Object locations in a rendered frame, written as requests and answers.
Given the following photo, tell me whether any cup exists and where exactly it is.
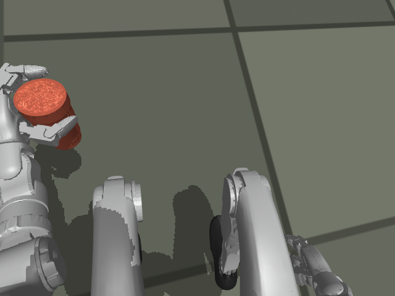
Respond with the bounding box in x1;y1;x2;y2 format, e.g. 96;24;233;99
14;78;81;150

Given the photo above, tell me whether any right robot arm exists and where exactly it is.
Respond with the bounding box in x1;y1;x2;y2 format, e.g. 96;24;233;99
312;271;353;296

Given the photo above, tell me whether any right robot foot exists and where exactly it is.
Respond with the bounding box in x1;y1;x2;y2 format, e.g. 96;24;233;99
209;215;237;290

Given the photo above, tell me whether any left robot hand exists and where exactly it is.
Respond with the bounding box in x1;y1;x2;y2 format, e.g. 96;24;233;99
0;63;78;147

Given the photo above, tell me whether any left robot arm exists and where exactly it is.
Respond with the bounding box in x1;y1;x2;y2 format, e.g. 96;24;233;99
0;141;67;296

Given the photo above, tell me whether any right robot hand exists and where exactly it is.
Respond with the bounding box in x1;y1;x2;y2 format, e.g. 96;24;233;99
284;234;332;287

